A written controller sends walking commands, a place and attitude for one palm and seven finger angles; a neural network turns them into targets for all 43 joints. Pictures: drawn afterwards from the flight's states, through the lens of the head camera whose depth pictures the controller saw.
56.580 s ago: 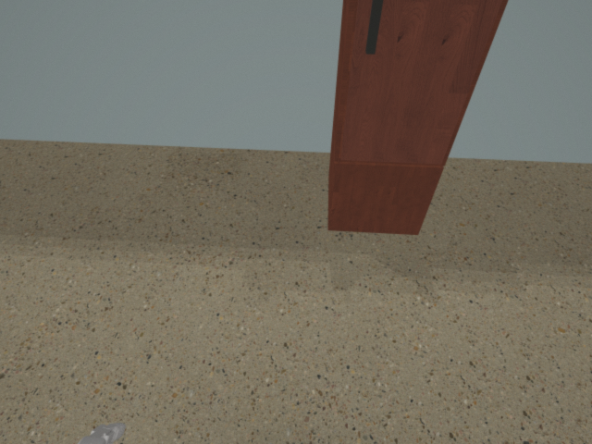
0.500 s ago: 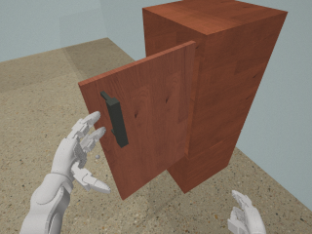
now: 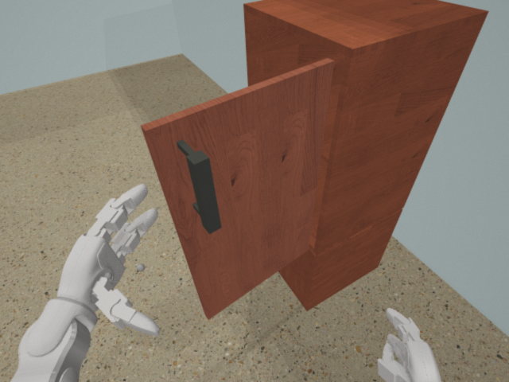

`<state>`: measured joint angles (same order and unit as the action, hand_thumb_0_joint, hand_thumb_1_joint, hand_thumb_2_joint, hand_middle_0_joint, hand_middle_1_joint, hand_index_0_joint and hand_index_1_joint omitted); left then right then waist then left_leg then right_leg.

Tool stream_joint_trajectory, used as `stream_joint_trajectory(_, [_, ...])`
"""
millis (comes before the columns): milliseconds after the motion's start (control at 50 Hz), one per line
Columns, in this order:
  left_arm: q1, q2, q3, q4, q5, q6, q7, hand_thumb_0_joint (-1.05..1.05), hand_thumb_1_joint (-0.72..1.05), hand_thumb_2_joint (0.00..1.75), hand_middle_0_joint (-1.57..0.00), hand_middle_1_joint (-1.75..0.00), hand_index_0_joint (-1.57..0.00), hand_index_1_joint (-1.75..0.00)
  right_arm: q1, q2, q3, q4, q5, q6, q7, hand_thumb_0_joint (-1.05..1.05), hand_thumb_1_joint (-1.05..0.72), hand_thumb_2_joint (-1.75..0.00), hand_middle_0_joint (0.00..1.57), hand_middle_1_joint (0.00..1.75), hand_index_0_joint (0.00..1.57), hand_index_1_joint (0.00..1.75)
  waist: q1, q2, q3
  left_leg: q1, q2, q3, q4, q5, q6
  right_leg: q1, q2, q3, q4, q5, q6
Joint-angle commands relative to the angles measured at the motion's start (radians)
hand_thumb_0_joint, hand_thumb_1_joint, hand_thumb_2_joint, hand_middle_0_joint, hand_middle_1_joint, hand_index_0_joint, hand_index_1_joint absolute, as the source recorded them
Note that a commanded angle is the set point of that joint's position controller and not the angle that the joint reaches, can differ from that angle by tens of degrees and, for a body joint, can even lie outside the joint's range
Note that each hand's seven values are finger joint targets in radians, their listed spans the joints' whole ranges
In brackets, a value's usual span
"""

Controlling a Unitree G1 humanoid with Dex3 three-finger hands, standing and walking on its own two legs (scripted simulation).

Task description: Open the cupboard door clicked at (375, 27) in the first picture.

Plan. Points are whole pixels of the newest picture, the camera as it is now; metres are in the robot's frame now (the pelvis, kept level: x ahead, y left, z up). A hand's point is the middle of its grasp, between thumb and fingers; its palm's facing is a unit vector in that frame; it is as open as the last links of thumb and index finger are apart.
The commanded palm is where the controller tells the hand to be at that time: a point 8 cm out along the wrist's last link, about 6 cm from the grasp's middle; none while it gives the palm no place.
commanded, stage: draw the hand back to the body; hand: left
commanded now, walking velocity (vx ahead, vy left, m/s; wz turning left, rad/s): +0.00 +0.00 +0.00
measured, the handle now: (198, 187) +0.37 +0.12 +0.15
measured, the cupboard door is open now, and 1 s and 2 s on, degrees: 97 97 97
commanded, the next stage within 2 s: step back with the hand held close in 1.50 s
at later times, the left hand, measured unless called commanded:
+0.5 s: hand (98, 270) +0.21 +0.22 +0.15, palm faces +0.09 -0.98 -0.18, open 15.9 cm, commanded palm +0.18 +0.27 +0.16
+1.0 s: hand (76, 245) +0.25 +0.26 +0.15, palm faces +0.39 -0.84 -0.39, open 10.6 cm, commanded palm +0.19 +0.31 +0.18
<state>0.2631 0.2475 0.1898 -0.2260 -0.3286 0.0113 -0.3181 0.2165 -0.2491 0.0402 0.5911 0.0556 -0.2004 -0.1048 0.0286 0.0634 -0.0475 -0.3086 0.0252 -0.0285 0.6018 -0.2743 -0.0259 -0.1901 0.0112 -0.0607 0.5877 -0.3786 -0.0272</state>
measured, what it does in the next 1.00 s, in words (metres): stands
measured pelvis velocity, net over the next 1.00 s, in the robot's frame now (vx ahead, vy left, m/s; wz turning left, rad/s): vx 0.03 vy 0.01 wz -0.03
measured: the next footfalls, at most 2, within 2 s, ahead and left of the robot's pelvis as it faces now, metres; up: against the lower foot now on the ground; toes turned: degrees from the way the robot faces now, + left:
none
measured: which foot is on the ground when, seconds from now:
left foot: down 0.00-1.00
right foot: down 0.00-1.00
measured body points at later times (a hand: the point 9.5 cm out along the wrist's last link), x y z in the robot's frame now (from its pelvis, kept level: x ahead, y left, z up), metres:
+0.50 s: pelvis +0.00 +0.01 +0.01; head -0.03 +0.00 +0.45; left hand +0.20 +0.27 +0.16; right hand +0.20 -0.20 -0.05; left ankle +0.03 +0.14 -0.73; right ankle -0.04 -0.10 -0.73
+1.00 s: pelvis +0.03 +0.01 +0.02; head +0.03 -0.01 +0.46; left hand +0.22 +0.30 +0.17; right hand +0.21 -0.22 -0.08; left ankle +0.03 +0.14 -0.73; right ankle -0.04 -0.10 -0.73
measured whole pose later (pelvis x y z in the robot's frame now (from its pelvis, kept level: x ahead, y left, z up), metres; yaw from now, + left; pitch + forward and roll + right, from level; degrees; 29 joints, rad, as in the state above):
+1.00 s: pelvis +0.03 +0.01 +0.02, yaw -2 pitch -2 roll +0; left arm 0.43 0.33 0.30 -0.33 -0.07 -0.05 0.11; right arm 0.18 -0.22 0.02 0.65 0.00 -0.08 -0.09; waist 0.05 0.05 0.01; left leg -0.13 0.01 0.02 0.41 -0.23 -0.01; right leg -0.02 -0.01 -0.02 0.37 -0.31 -0.01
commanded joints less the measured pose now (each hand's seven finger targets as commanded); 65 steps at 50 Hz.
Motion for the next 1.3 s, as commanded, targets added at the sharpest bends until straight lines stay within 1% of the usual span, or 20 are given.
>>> stream_joint_trajectory(0, [-0.133,0.206,0.139,-0.189,0.0,-0.054,0.03,0.0,-0.5,0.3,-0.15,-0.3,-0.15,-0.3,-0.145,-0.093,-0.03,-0.165,-0.008,-0.065,0.0,0.0,-0.9,-0.9,0.2,0.3,0.2,0.3,0.017,-0.062,-0.081,0.119,-0.042,0.01,-0.066,0.131,0.054,-0.088,0.005,0.016,-0.128,0.257,0.034])
stream_joint_trajectory(80, [-0.155,0.173,0.114,-0.249,0.0,-0.027,0.035,0.0,-0.5,0.3,-0.15,-0.3,-0.15,-0.3,-0.161,-0.083,-0.024,-0.185,-0.003,-0.062,0.002,0.0,-0.9,-0.9,0.2,0.3,0.2,0.3,0.016,-0.007,-0.085,0.144,-0.041,0.014,-0.085,0.135,0.052,-0.089,0.009,0.0,-0.128,0.251,0.029])
stream_joint_trajectory(220, [-0.159,0.176,0.103,-0.288,-0.011,-0.005,0.018,0.0,-0.5,0.3,-0.15,-0.3,-0.15,-0.3,-0.156,-0.095,-0.022,-0.18,0.001,-0.082,-0.003,0.0,-0.9,-0.9,0.2,0.3,0.2,0.3,0.002,-0.033,-0.078,0.153,-0.036,0.001,-0.096,0.108,0.053,-0.098,0.018,-0.008,-0.146,0.209,0.031])
stream_joint_trajectory(360, [-0.106,0.216,0.162,-0.292,-0.013,0.022,0.012,0.0,-0.4,0.34,-0.15,-0.3,-0.15,-0.3,-0.155,-0.099,-0.02,-0.173,0.0,-0.085,-0.003,0.0,-0.9,-0.9,0.2,0.3,0.2,0.3,0.017,-0.01,-0.073,0.154,-0.038,-0.007,-0.112,0.12,0.05,-0.085,0.019,-0.018,-0.148,0.211,0.025])
stream_joint_trajectory(400, [-0.095,0.248,0.202,-0.27,-0.02,0.03,0.008,0.0,-0.32,0.37,-0.16,-0.3,-0.16,-0.3,-0.156,-0.104,-0.022,-0.167,-0.002,-0.079,-0.004,0.0,-0.9,-0.9,0.2,0.3,0.2,0.3,0.02,-0.051,-0.075,0.15,-0.035,-0.007,-0.108,0.128,0.051,-0.069,0.022,-0.014,-0.155,0.215,0.024])
stream_joint_trajectory(420, [-0.176,0.278,0.164,-0.404,0.136,-0.042,0.187,0.0,-0.29,0.39,-0.16,-0.3,-0.16,-0.3,-0.198,-0.062,-0.008,-0.169,-0.023,-0.067,-0.016,0.0,-0.9,-0.9,0.2,0.3,0.2,0.3,0.031,-0.012,0.025,0.134,-0.04,0.001,-0.138,0.087,0.045,-0.092,0.008,0.029,-0.223,0.163,0.024])
stream_joint_trajectory(440, [-0.055,0.205,0.143,-0.314,0.152,-0.052,0.266,0.0,-0.26,0.4,-0.16,-0.3,-0.16,-0.3,-0.177,-0.061,-0.01,-0.15,-0.033,-0.06,-0.023,0.0,-0.9,-0.9,0.2,0.3,0.2,0.3,0.016,-0.028,0.068,0.138,-0.032,-0.002,-0.151,0.046,0.037,-0.107,-0.001,0.02,-0.237,0.111,0.019])
stream_joint_trajectory(460, [-0.011,0.148,0.095,-0.293,0.164,-0.049,0.296,0.0,-0.22,0.42,-0.16,-0.3,-0.16,-0.3,-0.174,-0.06,-0.008,-0.153,-0.034,-0.051,-0.019,0.0,-0.9,-0.9,0.2,0.3,0.2,0.3,0.012,-0.021,0.095,0.13,-0.033,-0.007,-0.161,0.017,0.035,-0.121,-0.004,0.018,-0.24,0.082,0.019])
stream_joint_trajectory(500, [-0.011,0.194,0.116,-0.34,0.203,-0.069,0.355,0.0,-0.15,0.45,-0.16,-0.3,-0.16,-0.3,-0.169,-0.069,-0.018,-0.138,-0.04,-0.032,-0.015,0.0,-0.9,-0.9,0.2,0.3,0.2,0.3,0.016,-0.023,0.044,0.166,-0.027,0.005,-0.172,0.041,0.04,-0.07,-0.006,0.026,-0.257,0.104,0.017])
stream_joint_trajectory(560, [-0.011,0.205,0.117,-0.396,0.235,-0.107,0.407,0.0,-0.05,0.5,-0.17,-0.3,-0.17,-0.3,-0.161,-0.067,-0.026,-0.13,-0.051,-0.017,-0.012,0.0,-0.9,-0.9,0.2,0.3,0.2,0.3,0.013,0.019,-0.039,0.224,-0.027,0.018,-0.186,0.101,0.041,-0.015,-0.013,0.025,-0.25,0.159,0.016])
stream_joint_trajectory(620, [-0.003,0.219,0.128,-0.386,0.254,-0.122,0.437,0.0,0.06,0.54,-0.17,-0.3,-0.17,-0.3,-0.162,-0.071,-0.032,-0.114,-0.057,-0.008,-0.01,0.0,-0.9,-0.9,0.2,0.3,0.2,0.3,0.012,0.017,-0.053,0.249,-0.024,0.025,-0.199,0.15,0.044,0.018,-0.015,0.025,-0.258,0.212,0.016])
stream_joint_trajectory(640, [0.006,0.227,0.138,-0.363,0.258,-0.124,0.445,0.0,0.09,0.55,-0.17,-0.3,-0.17,-0.3,-0.162,-0.07,-0.034,-0.108,-0.057,-0.002,-0.011,0.0,-0.9,-0.9,0.2,0.3,0.2,0.3,0.013,-0.015,-0.048,0.252,-0.023,0.026,-0.201,0.167,0.045,0.023,-0.014,0.021,-0.259,0.23,0.017])
stream_joint_trajectory(740, [0.013,0.238,0.169,-0.306,0.263,-0.133,0.453,0.0,0.27,0.63,-0.18,-0.3,-0.18,-0.3,-0.175,-0.071,-0.042,-0.094,-0.057,0.027,-0.007,0.0,-0.9,-0.9,0.2,0.3,0.2,0.3,0.019,-0.039,-0.018,0.267,-0.02,0.033,-0.218,0.216,0.05,0.046,-0.014,0.02,-0.272,0.283,0.019])
stream_joint_trajectory(840, [0.06,0.255,0.203,-0.318,0.263,-0.141,0.45,0.0,0.44,0.7,-0.18,-0.3,-0.18,-0.3,-0.175,-0.07,-0.05,-0.098,-0.058,0.048,0.003,0.0,-0.9,-0.9,0.2,0.3,0.2,0.3,0.034,-0.009,-0.061,0.292,-0.021,0.043,-0.212,0.327,0.05,0.1,-0.016,0.021,-0.255,0.407,0.019])
stream_joint_trajectory(900, [0.108,0.278,0.238,-0.306,0.262,-0.134,0.447,0.0,0.55,0.75,-0.19,-0.3,-0.19,-0.3,-0.176,-0.072,-0.056,-0.1,-0.057,0.061,0.01,0.0,-0.9,-0.9,0.2,0.3,0.2,0.3,0.041,-0.054,-0.068,0.293,-0.02,0.049,-0.2,0.408,0.051,0.123,-0.012,0.019,-0.251,0.508,0.023])
stream_joint_trajectory(960, [0.096,0.277,0.244,-0.335,0.261,-0.133,0.444,0.0,0.65,0.8,-0.19,-0.3,-0.19,-0.3,-0.168,-0.067,-0.058,-0.106,-0.055,0.074,0.014,0.0,-0.9,-0.9,0.2,0.3,0.2,0.3,0.035,-0.007,-0.074,0.305,-0.018,0.055,-0.194,0.451,0.048,0.12,-0.014,0.019,-0.243,0.539,0.024])
stream_joint_trajectory(1060, [0.082,0.298,0.281,-0.302,0.256,-0.123,0.444,0.0,0.83,0.87,-0.2,-0.3,-0.2,-0.3,-0.163,-0.067,-0.064,-0.107,-0.053,0.092,0.013,0.0,-0.9,-0.9,0.2,0.3,0.2,0.3,0.034,-0.035,-0.057,0.3,-0.018,0.065,-0.189,0.464,0.051,0.117,-0.014,0.018,-0.247,0.585,0.03])
stream_joint_trajectory(1100, [0.068,0.312,0.296,-0.29,0.256,-0.12,0.443,0.0,0.9,0.9,-0.2,-0.3,-0.2,-0.3,-0.163,-0.07,-0.064,-0.103,-0.053,0.098,0.013,0.0,-0.9,-0.9,0.2,0.3,0.2,0.3,0.036,-0.01,-0.055,0.302,-0.02,0.068,-0.186,0.464,0.05,0.118,-0.016,0.021,-0.255,0.594,0.029])
stream_joint_trajectory(1160, [0.061,0.274,0.254,-0.298,0.256,-0.116,0.44,0.0,0.9,0.9,-0.2,-0.3,-0.2,-0.3,-0.162,-0.072,-0.065,-0.112,-0.053,0.102,0.015,0.0,-0.9,-0.9,0.2,0.3,0.2,0.3,0.029,-0.019,-0.062,0.313,-0.019,0.063,-0.192,0.46,0.051,0.11,-0.014,0.017,-0.25,0.568,0.033])
stream_joint_trajectory(1280, [0.06,0.296,0.269,-0.318,0.257,-0.118,0.444,0.0,0.9,0.9,-0.2,-0.3,-0.2,-0.3,-0.166,-0.072,-0.067,-0.114,-0.056,0.103,0.014,0.0,-0.9,-0.9,0.2,0.3,0.2,0.3,0.034,-0.036,-0.088,0.316,-0.024,0.064,-0.19,0.463,0.055,0.127,-0.014,0.02,-0.25,0.594,0.033])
